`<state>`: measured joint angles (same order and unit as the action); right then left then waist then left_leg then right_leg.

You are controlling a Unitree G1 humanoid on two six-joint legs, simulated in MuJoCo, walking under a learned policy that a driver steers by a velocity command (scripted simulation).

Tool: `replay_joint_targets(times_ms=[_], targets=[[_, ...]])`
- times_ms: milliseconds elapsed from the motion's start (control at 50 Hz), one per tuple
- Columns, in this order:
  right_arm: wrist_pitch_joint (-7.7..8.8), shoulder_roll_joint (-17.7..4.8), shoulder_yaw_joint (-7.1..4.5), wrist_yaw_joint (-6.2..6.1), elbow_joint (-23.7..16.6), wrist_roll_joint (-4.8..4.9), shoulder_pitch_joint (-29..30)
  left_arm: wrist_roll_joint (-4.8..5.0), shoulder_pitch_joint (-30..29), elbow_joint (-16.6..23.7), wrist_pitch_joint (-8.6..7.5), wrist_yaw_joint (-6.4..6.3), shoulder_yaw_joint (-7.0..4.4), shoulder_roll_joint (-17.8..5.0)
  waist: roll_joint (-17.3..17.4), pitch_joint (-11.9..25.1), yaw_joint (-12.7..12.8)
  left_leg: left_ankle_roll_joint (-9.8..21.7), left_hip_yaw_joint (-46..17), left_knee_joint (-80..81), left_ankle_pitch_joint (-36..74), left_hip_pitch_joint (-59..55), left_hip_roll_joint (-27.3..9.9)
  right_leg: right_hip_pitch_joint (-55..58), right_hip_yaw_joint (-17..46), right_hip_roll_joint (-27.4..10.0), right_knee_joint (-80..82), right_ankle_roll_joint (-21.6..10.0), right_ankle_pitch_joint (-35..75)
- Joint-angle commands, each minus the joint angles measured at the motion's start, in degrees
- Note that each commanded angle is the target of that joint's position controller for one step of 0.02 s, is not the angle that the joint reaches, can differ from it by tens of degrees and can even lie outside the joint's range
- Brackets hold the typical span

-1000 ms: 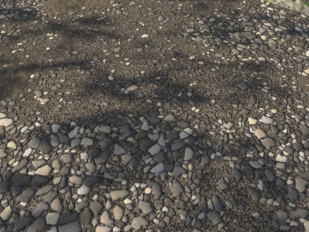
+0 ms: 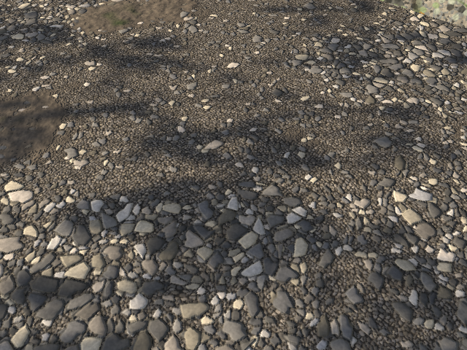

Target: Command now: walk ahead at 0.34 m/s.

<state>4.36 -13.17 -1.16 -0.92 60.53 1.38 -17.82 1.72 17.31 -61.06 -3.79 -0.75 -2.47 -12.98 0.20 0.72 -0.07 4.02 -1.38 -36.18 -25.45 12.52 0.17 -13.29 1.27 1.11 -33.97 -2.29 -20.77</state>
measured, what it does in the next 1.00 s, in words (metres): walks ahead: right foot, then left foot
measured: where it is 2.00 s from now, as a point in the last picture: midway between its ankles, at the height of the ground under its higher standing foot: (170, 217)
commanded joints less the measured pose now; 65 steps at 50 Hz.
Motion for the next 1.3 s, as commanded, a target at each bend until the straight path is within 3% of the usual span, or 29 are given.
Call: replay_joint_targets(times_ms=[20,60,80,100,120,160,220,280,360,420,440,460,480,500,540,580,660,800,900,960,1000,1020,1040,1060,1080,1100,1140,1200,1300], targets=[[2.61,-2.61,-0.33,0.88,-4.08,0.22,1.84,0.32,1.37,2.15,-1.44,0.34,-1.83,-10.21,-9.41,-7.08,-0.59,2.44,1.91,0.0,1.2,11.16,0.55,2.28,24.56,-14.95,16.64,-11.78,-11.22],[3.2,-4.48,-1.12,1.46,-0.81,0.15,-6.92,0.4,-5.38,5.21,-2.04,0.57,-1.57,-8.97,-4.53,-5.13,-5.17,2.89,-0.43,5.32,11.01,-0.34,-0.18,-3.72,15.78,-10.92,6.31,-8.88,8.93],[3.19,-8.03,-2.57,1.5,2.72,0.4,-16.42,0.09,-11.25,8.03,-2.83,0.99,-1.09,-7.1,4.8,-1.61,-8.85,4.87,-9.34,10.84,20.28,-16.61,-4.3,-15.8,3.93,-3.42,-9.15,-4.21,20.99],[2.51,-13.1,-4.16,1.56,5.19,0.0,-25.62,-0.75,-13.34,9.78,-4.34,1.5,-0.83,-5.87,17.06,0.91,-11.53,9.22,-26.0,15.75,32.98,-33.33,-14.3,-34.14,-3.81,2.94,-29.03,0.37,11.46],[2.16,-9.25,-2.67,1.78,4.2,-0.93,-23.11,-0.53,-12.79,9.61,-4.75,1.86,-0.71,-5.62,13.24,-0.77,-8.93,11.66,-32.28,16.67,37.83,-33.43,-20.21,-42.81,-0.05,1.57,-36.51,-0.22,-11.02],[1.77,-5.84,-1.21,1.7,2.02,-1.55,-17.0,1.49,-15.25,11.39,-4.3,2.42,0.03,-3.8,4.08,-6.4,-5.62,11.97,-25.11,17.94,37.22,-31.12,-20.66,-52.49,1.62,-3.55,-46.38,-1.86,-8.23],[0.57,-2.93,0.42,1.05,-0.26,-1.28,-10.35,-0.06,-16.42,13.47,-3.63,2.65,0.41,-2.68,3.23,-9.17,-1.96,6.62,-12.18,26.04,35.26,-17.04,-13.8,-42.6,-2.46,-6.68,-32.66,-0.52,3.44],[0.77,-6.49,-0.11,-0.66,-2.3,-1.46,-8.16,-0.81,-21.8,16.35,-2.92,3.14,1.65,-0.43,4.83,-9.09,-2.15,5.09,-3.06,32.63,31.34,-0.46,-7.66,-19.72,-6.42,-3.18,-10.3,1.87,20.58],[1.44,-9.53,-1.63,-1.04,-0.87,-0.03,-11.55,0.05,-24.32,19.13,-2.14,2.85,0.26,-5.22,6.5,-8.06,-0.34,4.05,-3.25,30.91,42.27,-11.57,-11.88,-14.7,-4.59,-0.75,2.25,-0.51,23.4],[-0.47,-9.86,-2.29,-0.76,-1.56,-1.66,-10.35,0.47,-9.12,14.86,-1.62,2.39,-2.58,-10.07,8.74,3.36,7.62,1.34,-1.01,9.48,67.84,-17.25,-11.79,2.29,-5.95,2.64,1.88,-4.18,18.65],[-0.8,-8.99,-1.9,-0.52,-2.68,-2.18,-9.7,0.41,-0.19,12.43,-1.16,2.0,-3.47,-11.98,7.55,8.38,11.31,0.07,-0.78,-4.14,60.31,-7.8,-10.09,16.92,-1.6,-1.77,0.84,-6.37,18.21],[-0.1,-0.8,0.09,0.32,-3.8,-2.82,-17.12,-1.53,7.67,10.68,-1.04,1.8,-4.58,-17.4,-8.05,19.22,7.77,-2.81,-0.03,-28.71,26.95,13.31,-0.77,39.04,24.14,-18.06,2.12,-15.4,10.04],[1.62,0.31,0.63,1.05,-2.41,-1.02,-18.28,-1.7,8.17,9.74,-0.96,2.3,-3.46,-13.9,-14.98,25.54,7.51,-2.71,-6.8,-42.36,-5.71,21.03,4.41,40.27,46.21,-24.53,16.27,-19.85,-0.26],[2.83,-5.52,-1.01,1.41,-4.93,0.84,-11.18,-0.95,1.78,10.19,-1.45,2.52,-2.44,-10.62,-11.13,12.88,6.44,-1.26,-7.23,-46.57,-3.57,27.23,0.47,29.89,40.33,-21.73,19.37,-16.28,-5.47],[3.15,-7.3,-1.68,0.76,-7.57,1.1,-2.47,-1.45,-8.3,11.8,-2.4,2.86,-1.24,-7.26,-1.37,1.02,2.41,-0.1,-4.03,-40.96,6.16,24.44,-5.63,8.54,23.67,-17.65,22.89,-12.6,2.39],[1.26,-5.25,-2.13,0.09,-6.84,0.24,-5.66,-2.39,-11.64,11.4,-2.95,3.14,-0.66,-5.41,-3.98,-0.37,-1.95,-0.31,-4.39,-35.64,9.12,17.15,-8.6,-1.34,14.51,-14.01,25.99,-10.86,6.74],[-0.86,-5.01,-2.57,-0.62,-9.02,-0.33,-2.1,-2.48,-8.14,8.67,-3.65,2.14,-1.27,-8.02,-3.93,-3.95,-2.42,-2.57,-3.98,-28.55,14.26,21.42,-9.68,-5.79,6.61,-13.94,30.63,-11.89,8.67],[0.12,-4.03,-2.56,1.06,-13.48,-0.5,10.64,-1.99,-2.76,7.28,-3.18,-0.05,-1.6,-10.41,-1.61,-4.79,2.0,-3.45,-1.61,-7.65,32.12,26.86,-7.46,4.64,-3.61,-13.69,30.66,-8.82,15.7],[0.1,-3.41,-1.79,3.08,-18.32,-0.22,17.68,-1.24,2.01,5.84,-1.13,-0.1,-2.2,-11.65,-1.23,-6.76,4.71,-1.62,1.28,0.07,25.2,30.52,-6.62,16.99,-6.63,-17.12,25.94,-7.5,19.59],[-0.08,-5.71,-2.66,4.13,-20.35,-0.08,15.43,-0.95,0.29,7.03,0.37,-0.25,-2.93,-13.5,-3.79,-4.05,2.07,1.22,5.62,1.47,15.74,24.02,-2.98,20.08,-9.19,-17.93,16.39,-5.53,40.0],[-0.27,-11.16,-5.91,3.77,-16.95,0.28,-0.27,-1.34,-0.86,8.45,1.4,-0.72,-2.59,-12.75,-2.79,5.34,-5.97,4.63,7.85,4.63,17.43,1.31,2.92,13.63,-13.22,-14.14,-5.82,-2.27,53.5],[-0.87,-17.57,-8.06,2.47,-15.59,0.36,-9.56,-2.83,0.3,10.47,0.76,-0.76,-1.45,-10.41,6.14,12.35,-8.52,9.24,-9.81,5.01,18.37,-17.0,-8.07,-2.09,-14.16,-11.17,-25.78,0.7,34.52],[-0.52,-20.59,-8.19,2.55,-17.04,0.41,-7.34,-2.9,3.36,13.16,-1.62,0.26,0.75,-3.34,17.78,18.94,-3.08,20.59,-43.78,15.86,7.32,-34.21,-20.15,-26.14,-5.74,2.34,-44.64,3.78,-9.99],[-0.19,-15.31,-6.6,2.75,-17.53,-0.36,-8.74,-0.67,-2.7,13.75,-4.17,1.17,-0.52,-9.6,9.75,19.54,-6.91,18.07,-43.8,19.93,7.22,-35.48,-19.82,-32.56,4.36,-0.82,-47.58,1.69,-9.69],[0.15,-12.43,-5.9,2.49,-17.64,-0.87,-6.79,0.93,-7.09,15.3,-5.36,1.54,-0.88,-10.81,7.29,12.64,-6.74,15.37,-34.32,18.86,12.55,-30.25,-17.64,-35.31,3.7,-3.25,-46.0,0.14,-5.12],[0.33,-11.23,-5.46,2.52,-18.56,-0.86,-2.62,0.13,-7.98,15.26,-5.66,1.2,-0.73,-10.02,0.38,7.66,-4.05,13.65,-26.94,19.07,19.48,-20.99,-15.11,-32.74,3.38,-5.96,-40.63,-0.04,-0.78],[0.3,-8.67,-4.55,2.23,-20.77,-1.44,3.05,-1.51,-7.18,14.97,-4.43,0.8,-1.57,-10.5,0.95,4.21,-0.19,12.52,-20.2,21.35,27.84,-9.12,-11.84,-24.82,3.59,-8.53,-33.09,0.85,2.62],[0.54,-10.46,-5.04,1.47,-21.24,-0.76,2.62,-2.43,-7.09,15.87,-2.53,0.72,-1.59,-8.63,1.07,2.02,1.28,13.15,-16.02,23.89,33.4,-3.14,-10.02,-23.19,2.22,-7.74,-25.29,3.68,6.21],[-0.14,-11.78,-5.57,0.03,-20.7,-0.24,-0.79,-2.27,-17.53,19.49,-2.64,0.88,-0.82,-6.34,3.69,-0.63,-2.04,9.33,-11.25,23.54,27.84,0.53,-5.5,-20.25,1.07,-3.67,-3.01,5.53,23.69]])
